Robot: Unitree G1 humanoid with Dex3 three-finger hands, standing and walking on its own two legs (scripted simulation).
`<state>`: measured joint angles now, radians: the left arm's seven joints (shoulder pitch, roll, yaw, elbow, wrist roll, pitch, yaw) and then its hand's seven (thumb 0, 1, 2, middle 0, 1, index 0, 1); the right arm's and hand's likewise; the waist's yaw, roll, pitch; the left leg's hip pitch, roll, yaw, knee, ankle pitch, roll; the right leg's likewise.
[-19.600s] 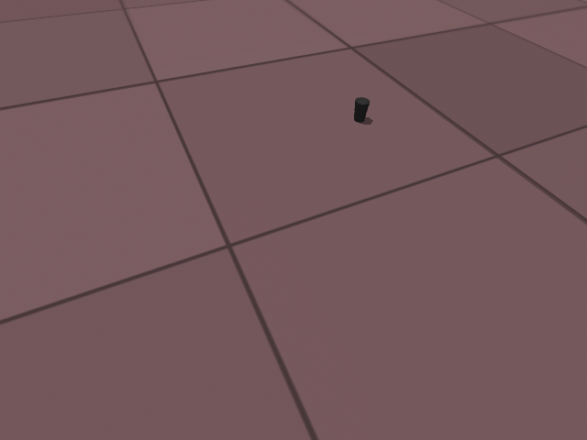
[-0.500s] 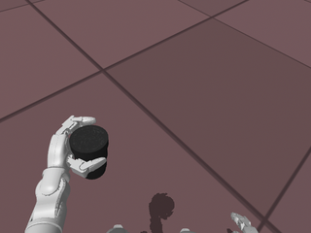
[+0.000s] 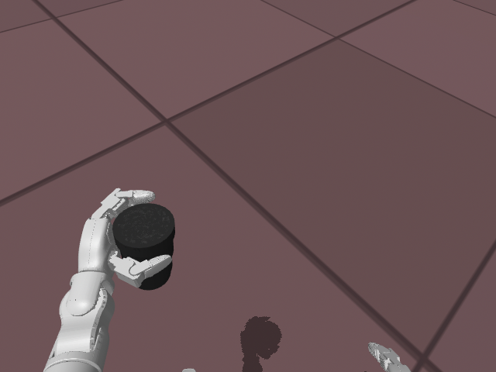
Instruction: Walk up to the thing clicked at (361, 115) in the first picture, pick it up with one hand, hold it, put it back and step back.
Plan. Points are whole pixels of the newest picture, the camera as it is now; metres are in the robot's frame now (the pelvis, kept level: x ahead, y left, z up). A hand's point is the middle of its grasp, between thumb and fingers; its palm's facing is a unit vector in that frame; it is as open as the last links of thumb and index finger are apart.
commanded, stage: hold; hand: left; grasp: from the side
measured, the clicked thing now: (148, 250) +0.32 +0.17 +0.00
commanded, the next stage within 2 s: none
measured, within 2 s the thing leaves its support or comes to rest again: neither
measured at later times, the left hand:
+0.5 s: hand (138, 240) +0.31 +0.17 +0.04, palm faces +0.06 -1.00 -0.02, open 11.7 cm
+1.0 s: hand (140, 240) +0.31 +0.17 +0.05, palm faces +0.06 -1.00 -0.02, open 11.7 cm
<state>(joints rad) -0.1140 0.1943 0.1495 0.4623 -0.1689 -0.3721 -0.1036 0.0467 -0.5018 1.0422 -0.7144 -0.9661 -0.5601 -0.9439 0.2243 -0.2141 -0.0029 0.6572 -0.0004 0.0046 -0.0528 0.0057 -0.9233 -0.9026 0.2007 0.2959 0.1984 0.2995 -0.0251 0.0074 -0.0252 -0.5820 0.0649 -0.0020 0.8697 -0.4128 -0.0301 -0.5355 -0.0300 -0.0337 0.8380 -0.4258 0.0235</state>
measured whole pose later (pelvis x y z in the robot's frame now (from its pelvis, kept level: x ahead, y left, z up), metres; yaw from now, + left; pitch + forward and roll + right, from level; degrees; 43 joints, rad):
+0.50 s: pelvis +0.00 +0.00 +0.01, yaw +0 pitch +5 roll -1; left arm -0.10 0.19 0.14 0.45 -0.17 -0.37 -0.10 0.05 -0.50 1.04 -0.71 -0.97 -0.56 -0.95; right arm 0.22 -0.21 0.00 0.67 0.00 0.00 -0.05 0.01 -0.92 -0.90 0.20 0.30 0.20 0.30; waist -0.02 0.01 -0.01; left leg -0.53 0.06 0.00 0.82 -0.39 -0.03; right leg -0.48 -0.03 -0.03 0.79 -0.40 0.03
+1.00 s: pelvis -0.01 +0.00 +0.01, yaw +0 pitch +5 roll -1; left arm -0.10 0.19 0.14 0.46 -0.17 -0.37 -0.10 0.05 -0.50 1.04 -0.71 -0.97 -0.56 -0.95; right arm 0.23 -0.21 -0.01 0.68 0.00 -0.01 -0.04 0.01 -0.92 -0.90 0.20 0.30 0.20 0.30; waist -0.03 0.01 -0.01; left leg -0.51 0.06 0.00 0.81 -0.38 -0.03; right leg -0.47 -0.03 -0.03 0.78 -0.39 0.02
